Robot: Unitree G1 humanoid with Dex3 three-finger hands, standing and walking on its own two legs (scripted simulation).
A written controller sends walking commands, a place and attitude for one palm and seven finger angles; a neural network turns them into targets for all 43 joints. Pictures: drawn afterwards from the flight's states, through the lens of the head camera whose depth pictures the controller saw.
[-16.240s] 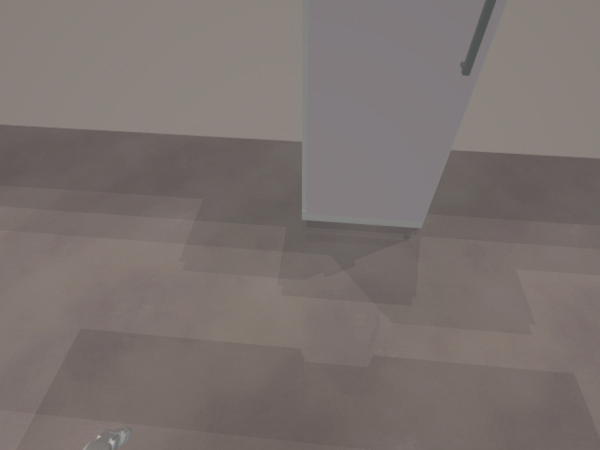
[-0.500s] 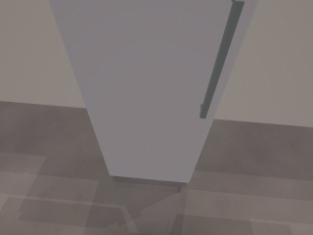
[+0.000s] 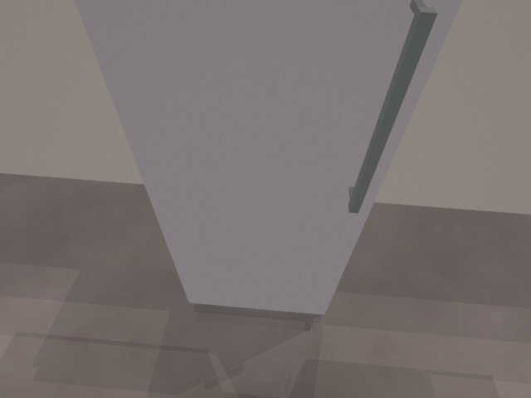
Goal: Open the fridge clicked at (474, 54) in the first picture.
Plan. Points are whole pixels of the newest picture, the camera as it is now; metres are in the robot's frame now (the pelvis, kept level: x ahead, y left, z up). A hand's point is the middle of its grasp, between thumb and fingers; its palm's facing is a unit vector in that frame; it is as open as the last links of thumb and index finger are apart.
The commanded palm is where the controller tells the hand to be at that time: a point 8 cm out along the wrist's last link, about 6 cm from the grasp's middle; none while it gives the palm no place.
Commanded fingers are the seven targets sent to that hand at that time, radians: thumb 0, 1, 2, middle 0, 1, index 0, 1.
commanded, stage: look again from close up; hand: right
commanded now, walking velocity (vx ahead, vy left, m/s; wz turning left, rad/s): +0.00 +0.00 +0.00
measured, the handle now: (378, 129) +0.49 -0.14 +0.16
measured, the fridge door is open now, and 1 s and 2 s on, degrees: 0 0 0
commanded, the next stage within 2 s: raise the hand to about handle height in 0.50 s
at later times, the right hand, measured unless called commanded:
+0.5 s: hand out of the picture +0.07 -0.23 -0.16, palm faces -0.03 +0.94 -0.33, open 7.4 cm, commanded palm none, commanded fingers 0.00 -0.90 -0.90 0.20 0.30 0.20 0.30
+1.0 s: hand out of the picture +0.16 -0.23 -0.04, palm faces +0.04 +1.00 -0.03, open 8.4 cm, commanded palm +0.14 -0.28 -0.01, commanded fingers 0.00 -0.41 -0.69 0.23 0.62 0.23 0.62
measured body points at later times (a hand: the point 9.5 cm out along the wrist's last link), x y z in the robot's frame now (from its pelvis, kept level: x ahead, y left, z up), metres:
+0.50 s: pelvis +0.01 +0.01 +0.00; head +0.02 +0.01 +0.45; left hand +0.07 +0.30 -0.14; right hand +0.08 -0.28 -0.13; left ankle +0.01 +0.12 -0.75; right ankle +0.02 -0.11 -0.75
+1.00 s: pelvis -0.02 +0.01 -0.07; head +0.02 +0.00 +0.38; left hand +0.19 +0.24 -0.12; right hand +0.15 -0.28 -0.04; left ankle +0.01 +0.12 -0.75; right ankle +0.02 -0.11 -0.75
